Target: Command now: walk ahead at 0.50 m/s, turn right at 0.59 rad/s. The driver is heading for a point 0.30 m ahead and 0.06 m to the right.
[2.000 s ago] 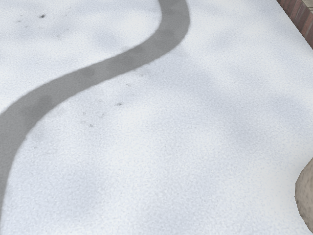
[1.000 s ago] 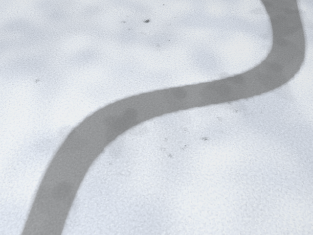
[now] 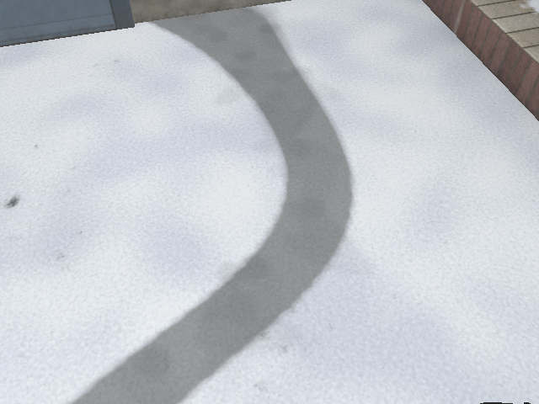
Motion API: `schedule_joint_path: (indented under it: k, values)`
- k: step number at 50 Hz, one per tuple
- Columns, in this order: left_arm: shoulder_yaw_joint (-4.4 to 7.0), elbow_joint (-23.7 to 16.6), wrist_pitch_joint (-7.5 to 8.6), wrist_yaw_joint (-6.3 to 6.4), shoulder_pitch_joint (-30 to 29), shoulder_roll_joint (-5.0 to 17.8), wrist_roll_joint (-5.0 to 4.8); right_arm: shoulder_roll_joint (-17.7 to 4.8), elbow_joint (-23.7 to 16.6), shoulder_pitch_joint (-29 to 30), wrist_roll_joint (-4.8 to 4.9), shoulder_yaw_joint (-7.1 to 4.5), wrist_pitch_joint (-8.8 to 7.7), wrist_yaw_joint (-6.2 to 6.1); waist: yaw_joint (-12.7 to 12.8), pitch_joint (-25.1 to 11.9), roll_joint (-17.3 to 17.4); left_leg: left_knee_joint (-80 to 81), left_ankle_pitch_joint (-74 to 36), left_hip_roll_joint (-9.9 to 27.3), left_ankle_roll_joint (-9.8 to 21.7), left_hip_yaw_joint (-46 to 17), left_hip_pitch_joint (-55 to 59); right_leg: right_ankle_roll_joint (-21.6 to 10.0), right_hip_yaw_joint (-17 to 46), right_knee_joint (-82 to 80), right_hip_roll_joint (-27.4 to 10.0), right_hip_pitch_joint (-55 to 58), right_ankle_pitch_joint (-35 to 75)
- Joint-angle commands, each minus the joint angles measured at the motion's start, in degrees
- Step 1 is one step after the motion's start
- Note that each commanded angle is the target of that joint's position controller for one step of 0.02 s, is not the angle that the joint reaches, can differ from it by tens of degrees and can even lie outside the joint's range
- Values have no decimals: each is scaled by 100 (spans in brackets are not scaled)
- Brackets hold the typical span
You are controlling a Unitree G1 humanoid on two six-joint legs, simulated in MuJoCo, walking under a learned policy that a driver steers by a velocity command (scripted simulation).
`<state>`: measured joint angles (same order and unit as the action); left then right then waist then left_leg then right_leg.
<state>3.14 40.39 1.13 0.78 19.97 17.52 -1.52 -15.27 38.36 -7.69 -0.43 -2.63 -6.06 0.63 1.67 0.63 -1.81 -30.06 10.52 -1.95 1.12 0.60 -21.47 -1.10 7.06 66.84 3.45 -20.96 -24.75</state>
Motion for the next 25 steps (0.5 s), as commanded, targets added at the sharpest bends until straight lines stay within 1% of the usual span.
schedule_joint_path:
  k: [1,2,3,4,7,8,10,11,12,13,14,15,16,17,18,19,20,21,22,23,24,25]
  values:
    - [216,-699,92,-34,-497,658,27,-573,-109,-571,-51,-182,14,-60,-393,-78,711,1602,129,1696,834,-1932,1821,87,103,397,-782,-2040,658]
    - [198,-697,66,-58,-441,538,-10,-536,-55,-553,-40,-180,-6,-60,-335,-40,837,1735,-79,1602,829,-1629,1649,89,18,270,-840,-1914,727]
    - [174,-700,35,-71,-432,413,-18,-535,12,-573,-8,-188,-29,-54,-308,-20,851,1831,-305,1581,876,-1386,1569,105,-57,174,-869,-1902,744]
    - [153,-740,9,-79,-506,332,-6,-596,82,-590,16,-211,-49,-50,-291,43,807,1924,-537,1606,924,-1179,1510,132,-87,27,-907,-1975,811]
    - [110,-848,-5,-100,-808,242,34,-824,261,-643,2,-287,-49,-57,-312,91,631,2045,-1226,1686,1007,-655,1645,223,-117,-619,-978,-2225,1341]
    - [93,-873,13,-117,-935,210,51,-855,302,-604,1,-286,-28,-62,-319,147,581,2004,-1746,1620,985,-428,1602,231,-161,-1001,-944,-2128,1596]
    - [33,-933,87,-176,-1254,77,95,-923,394,-544,33,-278,39,-90,-374,198,558,1853,-2710,1402,869,109,1438,203,-437,-1944,-798,-1649,2151]
    - [8,-964,126,-215,-1433,13,108,-966,456,-604,54,-276,75,-106,-438,168,559,1775,-2977,1335,813,291,1403,181,-596,-2368,-700,-1363,2410]
    - [1,-997,152,-257,-1588,-6,105,-1022,534,-739,85,-280,101,-113,-509,101,575,1710,-3105,1347,784,349,1483,159,-700,-2660,-612,-1150,2591]
    - [6,-1036,164,-298,-1695,8,92,-1082,604,-840,124,-287,125,-113,-536,53,605,1620,-3166,1403,760,345,1631,112,-728,-2894,-558,-1019,2637]
    - [28,-1072,169,-329,-1741,64,88,-1141,655,-881,167,-298,148,-112,-511,14,649,1485,-3246,1471,727,315,1798,34,-722,-3098,-513,-915,2554]
    - [67,-1085,172,-348,-1703,157,106,-1205,689,-872,209,-316,171,-115,-428,-47,701,1278,-3443,1533,681,284,1957,-70,-729,-3287,-443,-773,2369]
    - [125,-1046,174,-348,-1508,281,147,-1274,706,-816,252,-337,192,-128,-265,-177,754,944,-3821,1535,608,287,2061,-190,-778,-3498,-330,-455,2235]
    - [208,-901,177,-329,-1040,419,185,-1278,717,-730,284,-337,212,-142,34,-416,711,384,-4072,1418,478,381,2055,-336,-855,-3904,-185,200,2516]
    - [321,-756,166,-265,-555,691,215,-1133,739,-854,245,-287,208,-147,258,-710,513,-472,-3785,1169,265,576,1719,-498,-825,-4194,-155,1136,3338]
    - [397,-706,124,-150,57,1137,315,-810,548,-936,-9,-149,168,-143,402,-1445,-282,-2099,-1466,801,-36,695,486,-886,384,-3647,-1294,2790,6141]
    - [240,-809,107,-121,-281,1151,385,-330,643,-1916,-91,91,162,-4,-169,-2511,-1285,-3874,3136,206,-368,74,-919,-2167,2329,-3494,-2924,4198,7659]
    - [185,-808,57,-172,-185,709,287,-911,882,-1733,61,-56,231,34,207,-2910,-546,-4144,3016,416,-397,-669,-778,-2102,2201,-3783,-2604,3730,6502]
    - [123,-774,56,-208,-571,572,218,-997,675,-1134,210,-91,300,30,141,-1994,-446,-4069,2740,579,-412,-503,-1182,-1827,1517,-4003,-2235,3135,5776]
    - [79,-710,61,-213,-915,421,163,-867,637,-835,167,-66,368,-46,8,-1399,-116,-3709,2412,717,-442,-418,-1282,-1561,1201,-4218,-1946,2408,5025]
    - [45,-693,63,-210,-1174,344,168,-858,662,-764,99,-82,463,-124,-140,-1015,-95,-3370,2147,807,-497,-428,-1007,-1417,960,-4450,-1801,1626,4532]
    - [76,-663,62,-207,-1382,431,226,-811,717,-935,77,-88,566,-170,-352,-855,-258,-3114,1829,798,-554,-366,-422,-1329,689,-4703,-1637,853,4192]
